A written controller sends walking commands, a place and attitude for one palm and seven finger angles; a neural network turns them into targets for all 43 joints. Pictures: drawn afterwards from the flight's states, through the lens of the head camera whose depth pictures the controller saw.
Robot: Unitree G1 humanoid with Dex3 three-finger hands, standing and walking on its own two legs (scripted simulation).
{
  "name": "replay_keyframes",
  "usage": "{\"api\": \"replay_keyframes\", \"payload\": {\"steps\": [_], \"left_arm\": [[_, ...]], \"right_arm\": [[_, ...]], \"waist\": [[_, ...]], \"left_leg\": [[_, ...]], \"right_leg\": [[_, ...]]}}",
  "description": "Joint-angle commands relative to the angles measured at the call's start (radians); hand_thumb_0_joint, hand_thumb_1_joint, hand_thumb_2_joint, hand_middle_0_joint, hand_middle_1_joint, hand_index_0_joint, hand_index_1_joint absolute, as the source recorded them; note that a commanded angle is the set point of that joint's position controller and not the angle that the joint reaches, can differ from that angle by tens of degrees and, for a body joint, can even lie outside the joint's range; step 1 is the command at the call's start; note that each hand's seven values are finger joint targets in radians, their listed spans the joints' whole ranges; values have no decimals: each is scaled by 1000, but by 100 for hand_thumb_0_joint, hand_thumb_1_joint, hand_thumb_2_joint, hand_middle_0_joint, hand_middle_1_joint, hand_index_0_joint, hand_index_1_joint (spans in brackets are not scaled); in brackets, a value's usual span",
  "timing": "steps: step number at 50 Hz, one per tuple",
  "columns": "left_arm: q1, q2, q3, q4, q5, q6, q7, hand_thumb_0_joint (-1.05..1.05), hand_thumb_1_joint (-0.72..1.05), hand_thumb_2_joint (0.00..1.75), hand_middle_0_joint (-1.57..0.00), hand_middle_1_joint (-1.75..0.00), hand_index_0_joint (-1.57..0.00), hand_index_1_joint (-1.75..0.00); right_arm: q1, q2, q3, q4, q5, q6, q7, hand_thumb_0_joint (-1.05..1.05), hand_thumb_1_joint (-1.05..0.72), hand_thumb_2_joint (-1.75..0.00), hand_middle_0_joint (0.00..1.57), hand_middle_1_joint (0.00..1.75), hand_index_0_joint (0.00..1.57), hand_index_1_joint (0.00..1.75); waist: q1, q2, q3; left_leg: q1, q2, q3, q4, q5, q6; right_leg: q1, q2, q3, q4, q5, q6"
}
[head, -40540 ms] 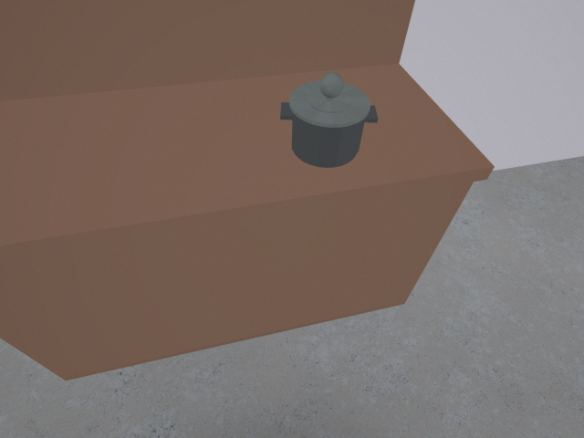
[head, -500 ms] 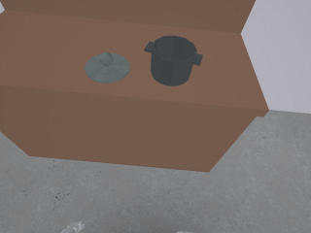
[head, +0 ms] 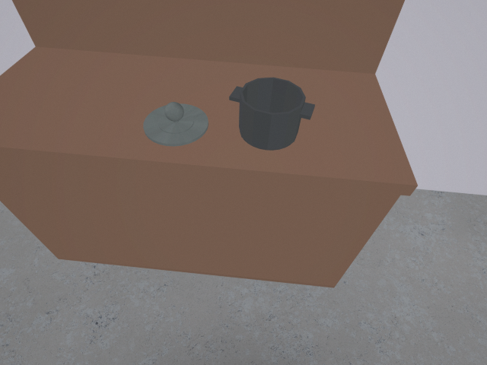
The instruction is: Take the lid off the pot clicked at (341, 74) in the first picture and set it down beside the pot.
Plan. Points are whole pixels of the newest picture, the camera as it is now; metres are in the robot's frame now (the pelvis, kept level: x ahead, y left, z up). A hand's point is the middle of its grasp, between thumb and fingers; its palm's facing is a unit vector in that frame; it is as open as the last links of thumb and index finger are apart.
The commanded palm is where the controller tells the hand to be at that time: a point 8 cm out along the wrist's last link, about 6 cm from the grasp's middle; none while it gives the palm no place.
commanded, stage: let the arm hang, fingers relaxed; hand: left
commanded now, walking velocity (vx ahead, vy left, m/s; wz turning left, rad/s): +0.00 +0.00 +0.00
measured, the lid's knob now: (174, 111) +0.69 +0.21 +0.01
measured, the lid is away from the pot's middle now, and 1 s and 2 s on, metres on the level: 0.25 0.25 0.25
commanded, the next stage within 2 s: look to check the result in 0.98 s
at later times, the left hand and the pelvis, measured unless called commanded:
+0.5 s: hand out of the picture -0.01 +0.18 -0.18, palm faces +0.03 -0.98 -0.17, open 7.3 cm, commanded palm none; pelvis +0.00 +0.01 +0.00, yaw +0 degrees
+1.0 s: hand out of the picture +0.03 +0.19 -0.19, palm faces +0.05 -0.98 -0.19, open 7.3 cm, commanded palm none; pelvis +0.02 +0.02 +0.00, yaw +0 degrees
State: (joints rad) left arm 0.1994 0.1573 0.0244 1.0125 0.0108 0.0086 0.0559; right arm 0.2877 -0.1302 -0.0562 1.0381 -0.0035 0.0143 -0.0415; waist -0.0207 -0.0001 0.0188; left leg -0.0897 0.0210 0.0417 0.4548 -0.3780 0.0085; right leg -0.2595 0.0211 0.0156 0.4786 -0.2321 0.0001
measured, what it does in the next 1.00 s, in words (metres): stands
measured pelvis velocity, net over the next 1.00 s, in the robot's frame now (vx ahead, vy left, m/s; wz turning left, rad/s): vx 0.02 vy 0.02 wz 0.00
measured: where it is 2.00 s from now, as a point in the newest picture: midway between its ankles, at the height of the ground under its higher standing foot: outside the picture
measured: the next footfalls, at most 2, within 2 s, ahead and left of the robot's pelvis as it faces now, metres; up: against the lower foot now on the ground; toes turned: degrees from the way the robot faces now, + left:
none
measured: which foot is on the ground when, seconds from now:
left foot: down 0.00-1.00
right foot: down 0.00-1.00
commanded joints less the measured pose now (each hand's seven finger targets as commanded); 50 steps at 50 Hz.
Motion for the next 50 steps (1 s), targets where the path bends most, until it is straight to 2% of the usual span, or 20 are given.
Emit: {"api": "replay_keyframes", "payload": {"steps": [1,5,7,8,10,15,18,21,25,28,31,32,34,40,44,45,47,50], "left_arm": [[40,102,17,-32,-1,-23,-1,0,90,90,-20,-30,-20,-30],[63,89,15,-14,0,-23,-4,0,90,90,-20,-30,-20,-30],[76,86,13,-4,-1,-25,-5,0,90,90,-20,-30,-20,-30],[75,84,11,0,0,-23,-5,0,90,90,-20,-30,-20,-30],[90,78,8,11,-1,-24,-7,0,90,90,-20,-30,-20,-30],[117,65,6,36,-3,-28,-7,0,90,90,-20,-30,-20,-30],[125,59,4,44,-2,-28,-6,0,90,90,-20,-30,-20,-30],[138,48,4,55,-5,-31,-5,0,90,90,-20,-30,-20,-30],[143,42,5,62,-4,-30,-4,0,90,90,-20,-30,-20,-30],[143,37,7,64,-4,-30,-3,0,90,90,-20,-30,-20,-30],[145,37,8,65,-5,-31,-4,0,90,90,-20,-30,-20,-30],[145,36,9,64,-5,-32,-3,0,90,90,-20,-30,-20,-30],[138,35,8,60,-4,-29,-3,0,90,90,-20,-30,-20,-30],[140,38,13,55,-4,-30,-3,0,90,90,-20,-30,-20,-30],[133,46,15,47,-3,-30,-3,0,90,90,-20,-30,-20,-30],[136,46,17,45,-3,-32,-2,0,90,90,-20,-30,-20,-30],[134,47,18,42,-5,-32,-2,0,90,90,-20,-30,-20,-30],[125,52,21,37,-5,-30,-3,0,90,90,-20,-30,-20,-30]], "right_arm": [[112,-82,-11,-7,-3,-20,1,0,-90,-90,20,30,20,30],[126,-77,-6,7,-5,-23,1,0,-90,-90,20,30,20,30],[137,-77,-3,12,-4,-27,1,0,-90,-90,20,30,20,30],[141,-71,-3,15,-2,-25,0,0,-90,-90,20,30,20,30],[149,-70,0,25,-4,-26,0,0,-90,-90,20,30,20,30],[174,-60,3,43,-1,-33,-4,0,-90,-90,20,30,20,30],[190,-51,4,54,1,-35,-6,0,-90,-90,20,30,20,30],[200,-48,5,65,0,-40,-10,0,-90,-90,20,30,20,30],[207,-34,6,76,0,-40,-12,0,-90,-90,20,30,20,30],[210,-30,4,78,2,-40,-13,0,-90,-90,20,30,20,30],[208,-34,4,78,0,-42,-15,0,-90,-90,20,30,20,30],[207,-34,4,78,0,-42,-15,0,-90,-90,20,30,20,30],[206,-32,4,77,0,-39,-15,0,-90,-90,20,30,20,30],[192,-37,0,72,-1,-39,-15,0,-90,-90,20,30,20,30],[185,-39,-1,69,-1,-37,-14,0,-90,-90,20,30,20,30],[184,-39,-3,67,-1,-38,-14,0,-90,-90,20,30,20,30],[181,-48,-3,66,-1,-39,-16,0,-90,-90,20,30,20,30],[176,-50,-4,62,-1,-37,-16,0,-90,-90,20,30,20,30]], "waist": [[-5,5,7],[-2,39,43],[-2,25,39],[-3,23,66],[0,31,70],[2,32,59],[0,25,78],[0,25,49],[1,42,76],[-1,30,76],[1,39,61],[0,23,52],[-2,40,79],[1,17,60],[-1,31,66],[-1,14,47],[-3,29,27],[-2,33,39]], "left_leg": [[-90,75,-53,-100,188,34],[-116,81,-61,-125,144,41],[-116,84,-63,-123,164,44],[-130,82,-66,-131,133,46],[-132,86,-70,-137,127,49],[-118,87,-73,-129,177,52],[-126,83,-70,-123,190,52],[-94,87,-67,-107,274,51],[-103,85,-65,-104,292,51],[-95,84,-65,-98,318,52],[-81,86,-63,-90,359,51],[-77,84,-64,-84,372,50],[-87,86,-66,-95,353,52],[-66,80,-61,-76,390,50],[-67,77,-56,-71,390,47],[-55,76,-55,-63,418,45],[-30,78,-53,-56,469,43],[-30,80,-51,-56,484,41]], "right_leg": [[80,-86,93,-89,190,-48],[64,-73,83,-93,127,-48],[68,-74,74,-86,142,-48],[56,-71,69,-89,112,-46],[53,-69,67,-85,108,-48],[60,-71,57,-65,146,-49],[56,-73,54,-57,156,-50],[69,-75,47,-38,213,-53],[61,-75,45,-28,220,-55],[60,-74,40,-16,233,-55],[69,-75,37,-7,255,-55],[76,-76,37,-6,267,-55],[58,-72,36,-1,241,-53],[72,-77,36,4,282,-55],[74,-78,43,5,293,-58],[86,-80,41,10,320,-59],[90,-81,39,19,345,-60],[86,-80,32,24,344,-59]]}}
